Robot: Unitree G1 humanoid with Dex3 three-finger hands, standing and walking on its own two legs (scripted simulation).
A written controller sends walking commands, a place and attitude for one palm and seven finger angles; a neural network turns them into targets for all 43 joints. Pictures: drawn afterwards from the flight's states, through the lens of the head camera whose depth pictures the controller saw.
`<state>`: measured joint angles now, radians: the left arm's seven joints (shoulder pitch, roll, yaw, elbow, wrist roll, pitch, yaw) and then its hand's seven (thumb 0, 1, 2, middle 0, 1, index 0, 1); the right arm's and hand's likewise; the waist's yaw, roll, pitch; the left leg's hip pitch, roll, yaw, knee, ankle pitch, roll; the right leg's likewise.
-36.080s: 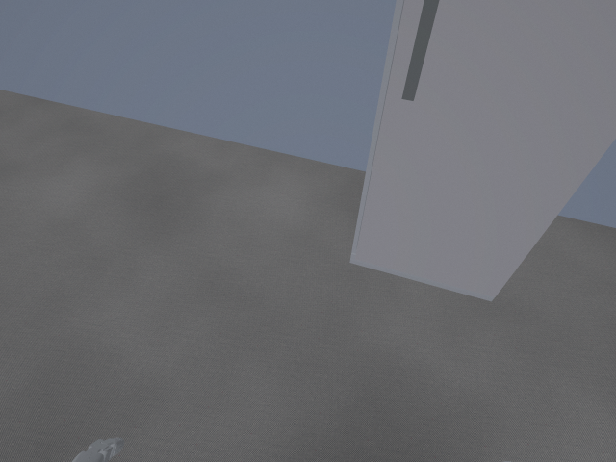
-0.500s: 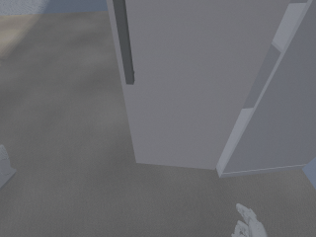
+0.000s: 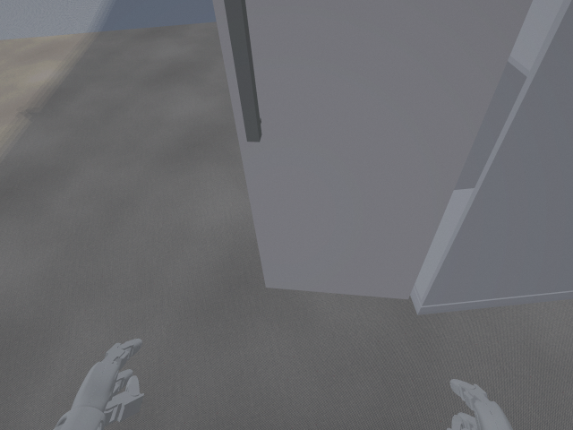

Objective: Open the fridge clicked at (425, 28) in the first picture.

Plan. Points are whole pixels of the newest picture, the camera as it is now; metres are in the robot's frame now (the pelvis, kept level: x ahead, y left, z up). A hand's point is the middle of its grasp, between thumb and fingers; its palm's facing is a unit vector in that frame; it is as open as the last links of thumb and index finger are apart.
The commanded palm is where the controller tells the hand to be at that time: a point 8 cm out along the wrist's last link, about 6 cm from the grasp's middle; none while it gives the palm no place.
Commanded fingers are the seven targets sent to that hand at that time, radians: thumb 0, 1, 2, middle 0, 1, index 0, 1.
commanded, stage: let the arm hang, fingers relaxed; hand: left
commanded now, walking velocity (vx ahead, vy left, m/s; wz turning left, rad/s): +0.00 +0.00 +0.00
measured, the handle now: (242, 29) +0.69 +0.10 +0.26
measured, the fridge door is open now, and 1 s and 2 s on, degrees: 78 78 78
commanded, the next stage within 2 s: look to check the result in 0.90 s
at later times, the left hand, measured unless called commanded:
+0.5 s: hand out of the picture +0.01 +0.26 -0.15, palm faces +0.02 -0.94 -0.34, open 7.3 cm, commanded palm none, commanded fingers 0.00 0.90 0.90 -0.20 -0.30 -0.20 -0.30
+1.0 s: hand out of the picture +0.14 +0.23 -0.13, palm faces -0.03 -0.95 -0.30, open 7.4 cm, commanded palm none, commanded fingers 0.00 0.90 0.90 -0.20 -0.30 -0.20 -0.30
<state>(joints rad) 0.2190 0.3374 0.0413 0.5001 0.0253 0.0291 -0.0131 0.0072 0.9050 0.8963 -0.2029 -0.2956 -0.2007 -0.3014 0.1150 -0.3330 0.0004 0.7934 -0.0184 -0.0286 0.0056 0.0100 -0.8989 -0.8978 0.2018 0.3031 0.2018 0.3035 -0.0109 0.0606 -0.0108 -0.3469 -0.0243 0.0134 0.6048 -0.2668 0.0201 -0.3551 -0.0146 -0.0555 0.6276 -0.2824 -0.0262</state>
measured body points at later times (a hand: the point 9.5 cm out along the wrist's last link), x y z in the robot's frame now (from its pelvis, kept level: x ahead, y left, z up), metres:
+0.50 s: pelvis +0.00 +0.01 +0.01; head +0.02 +0.00 +0.46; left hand +0.01 +0.31 -0.12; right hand +0.03 -0.27 -0.13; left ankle +0.03 +0.11 -0.73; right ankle +0.03 -0.10 -0.73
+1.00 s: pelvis +0.04 +0.00 +0.02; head +0.06 +0.00 +0.47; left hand +0.14 +0.28 -0.11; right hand +0.13 -0.30 -0.11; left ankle +0.03 +0.11 -0.73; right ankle +0.03 -0.10 -0.73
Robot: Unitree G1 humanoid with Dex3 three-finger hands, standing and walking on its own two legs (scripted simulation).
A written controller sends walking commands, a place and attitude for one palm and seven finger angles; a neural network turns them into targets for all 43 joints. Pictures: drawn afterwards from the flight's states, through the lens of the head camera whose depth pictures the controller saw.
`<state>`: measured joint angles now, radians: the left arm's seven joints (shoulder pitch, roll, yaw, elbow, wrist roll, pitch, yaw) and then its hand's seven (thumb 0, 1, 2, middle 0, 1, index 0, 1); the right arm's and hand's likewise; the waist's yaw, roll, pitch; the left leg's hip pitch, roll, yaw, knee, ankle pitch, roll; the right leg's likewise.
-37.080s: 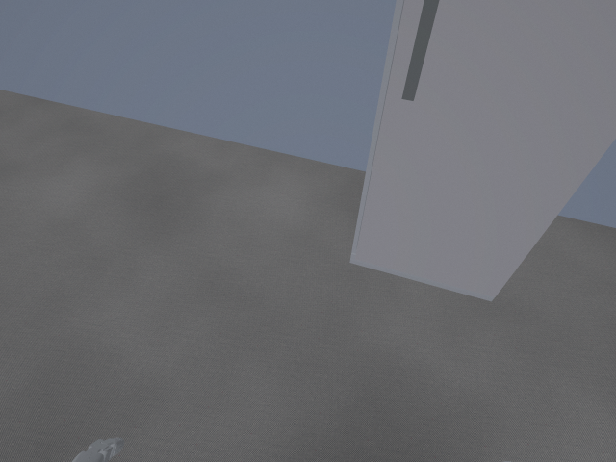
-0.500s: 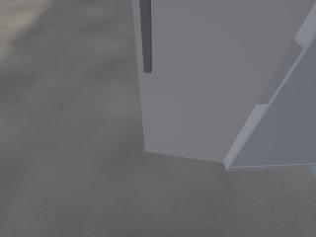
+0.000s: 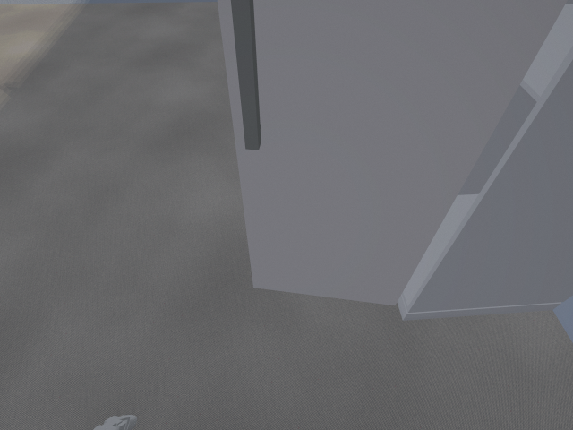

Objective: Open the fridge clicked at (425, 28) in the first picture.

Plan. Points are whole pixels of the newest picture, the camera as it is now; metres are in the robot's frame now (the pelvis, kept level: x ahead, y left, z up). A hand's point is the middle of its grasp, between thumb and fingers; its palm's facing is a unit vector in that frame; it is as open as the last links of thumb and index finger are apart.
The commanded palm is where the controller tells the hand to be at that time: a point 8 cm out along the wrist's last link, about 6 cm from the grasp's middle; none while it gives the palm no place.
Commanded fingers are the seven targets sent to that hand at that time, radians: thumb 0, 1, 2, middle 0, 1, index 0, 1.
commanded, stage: look to check the result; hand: left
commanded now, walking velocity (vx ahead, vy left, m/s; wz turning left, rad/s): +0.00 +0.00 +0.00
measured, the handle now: (248, 34) +0.65 +0.10 +0.24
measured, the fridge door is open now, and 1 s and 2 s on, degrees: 78 78 78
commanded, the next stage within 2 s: stand and wait in 0.44 s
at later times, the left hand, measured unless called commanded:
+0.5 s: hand out of the picture +0.09 +0.22 -0.16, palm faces -0.01 -0.94 -0.33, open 7.4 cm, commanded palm none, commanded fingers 0.00 0.90 0.90 -0.20 -0.30 -0.20 -0.30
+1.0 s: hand out of the picture +0.10 +0.22 -0.16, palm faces -0.03 -0.95 -0.31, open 7.4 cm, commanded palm none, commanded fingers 0.00 0.90 0.90 -0.20 -0.30 -0.20 -0.30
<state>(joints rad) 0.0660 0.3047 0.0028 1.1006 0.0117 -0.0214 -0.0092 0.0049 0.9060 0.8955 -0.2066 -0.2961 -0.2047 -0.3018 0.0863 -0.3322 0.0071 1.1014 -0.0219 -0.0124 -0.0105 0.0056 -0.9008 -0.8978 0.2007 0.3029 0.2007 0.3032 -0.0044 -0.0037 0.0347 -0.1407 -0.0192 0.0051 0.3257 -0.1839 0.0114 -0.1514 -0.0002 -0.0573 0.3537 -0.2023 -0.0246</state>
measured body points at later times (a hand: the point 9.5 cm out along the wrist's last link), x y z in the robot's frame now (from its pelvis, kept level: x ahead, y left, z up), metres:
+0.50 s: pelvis +0.02 -0.02 +0.00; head +0.04 -0.02 +0.45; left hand +0.10 +0.27 -0.13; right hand +0.09 -0.30 -0.14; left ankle -0.01 +0.11 -0.75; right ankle -0.01 -0.10 -0.75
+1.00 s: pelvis +0.02 -0.02 +0.00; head +0.03 -0.02 +0.45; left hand +0.10 +0.26 -0.14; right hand +0.07 -0.31 -0.14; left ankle -0.01 +0.11 -0.75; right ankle -0.01 -0.10 -0.75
